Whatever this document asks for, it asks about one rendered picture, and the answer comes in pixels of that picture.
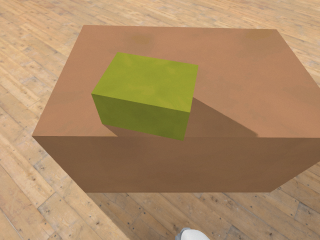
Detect right robot thigh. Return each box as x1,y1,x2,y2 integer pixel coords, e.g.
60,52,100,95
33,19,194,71
175,229,210,240

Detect pedestal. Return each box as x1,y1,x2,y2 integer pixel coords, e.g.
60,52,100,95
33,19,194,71
32,25,320,193

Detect carton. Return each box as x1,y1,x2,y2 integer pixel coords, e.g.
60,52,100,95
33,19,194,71
91,52,199,141

